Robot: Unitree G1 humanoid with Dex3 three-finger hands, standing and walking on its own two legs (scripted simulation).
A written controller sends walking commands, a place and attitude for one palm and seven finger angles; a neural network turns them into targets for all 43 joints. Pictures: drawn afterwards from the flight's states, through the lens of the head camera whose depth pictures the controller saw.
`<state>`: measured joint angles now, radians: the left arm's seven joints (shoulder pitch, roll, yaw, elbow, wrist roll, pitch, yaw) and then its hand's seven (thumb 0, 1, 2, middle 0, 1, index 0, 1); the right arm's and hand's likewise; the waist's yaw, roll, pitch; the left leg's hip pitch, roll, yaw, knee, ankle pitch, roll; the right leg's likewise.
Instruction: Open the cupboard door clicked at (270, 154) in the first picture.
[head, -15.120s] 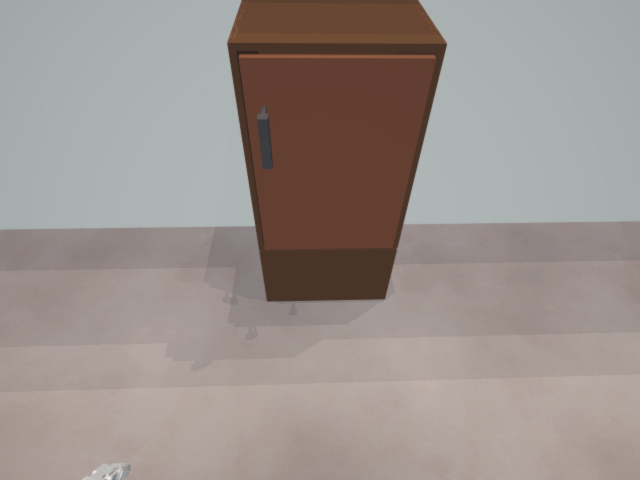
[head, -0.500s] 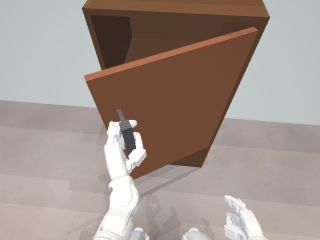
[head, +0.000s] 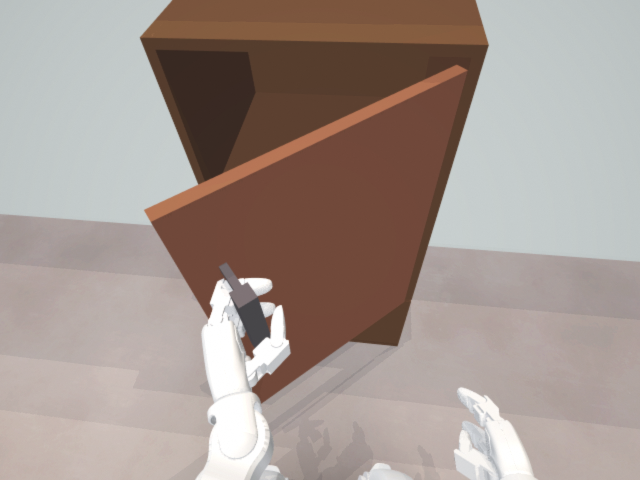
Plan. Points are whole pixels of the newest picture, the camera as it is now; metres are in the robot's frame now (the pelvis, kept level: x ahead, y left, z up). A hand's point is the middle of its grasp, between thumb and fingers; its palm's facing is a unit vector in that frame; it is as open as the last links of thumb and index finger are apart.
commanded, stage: open thumb and fingers to let go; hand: left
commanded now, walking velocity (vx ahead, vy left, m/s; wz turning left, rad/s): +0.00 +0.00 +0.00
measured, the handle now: (245, 309) +0.32 +0.11 +0.05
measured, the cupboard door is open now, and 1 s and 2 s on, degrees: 42 45 45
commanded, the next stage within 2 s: slide the hand sideways off the handle in 0.64 s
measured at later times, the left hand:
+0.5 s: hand (273, 343) +0.27 +0.07 +0.04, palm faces +0.28 -0.96 -0.03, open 14.2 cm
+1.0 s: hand (259, 385) +0.22 +0.08 +0.05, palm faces -0.22 -0.97 +0.06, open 16.2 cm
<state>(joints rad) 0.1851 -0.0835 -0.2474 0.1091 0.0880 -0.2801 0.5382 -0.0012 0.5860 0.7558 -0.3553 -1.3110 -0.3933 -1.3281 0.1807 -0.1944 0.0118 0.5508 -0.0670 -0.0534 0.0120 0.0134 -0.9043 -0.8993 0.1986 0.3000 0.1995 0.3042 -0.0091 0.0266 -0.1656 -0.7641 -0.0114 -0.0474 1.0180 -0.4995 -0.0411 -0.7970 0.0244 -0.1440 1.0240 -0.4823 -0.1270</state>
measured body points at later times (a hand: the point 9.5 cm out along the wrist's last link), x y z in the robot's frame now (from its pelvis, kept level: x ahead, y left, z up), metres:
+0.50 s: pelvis +0.00 +0.01 +0.00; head +0.05 -0.02 +0.44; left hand +0.25 +0.12 +0.05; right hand +0.17 -0.21 -0.11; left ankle +0.00 +0.15 -0.67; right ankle +0.02 -0.04 -0.67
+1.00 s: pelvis -0.01 +0.05 -0.01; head +0.04 +0.03 +0.44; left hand +0.23 +0.13 +0.05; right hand +0.16 -0.17 -0.09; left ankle +0.00 +0.15 -0.67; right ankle +0.02 -0.04 -0.67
